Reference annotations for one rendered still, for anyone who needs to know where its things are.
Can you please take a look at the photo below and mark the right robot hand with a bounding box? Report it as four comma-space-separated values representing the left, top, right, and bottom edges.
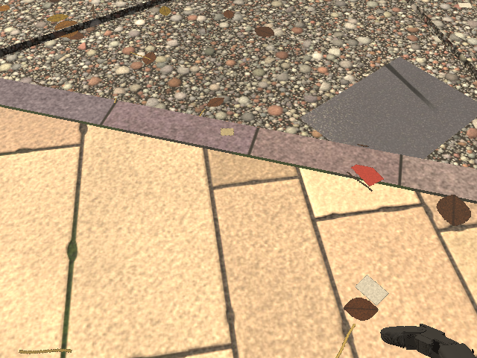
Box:
380, 324, 476, 358

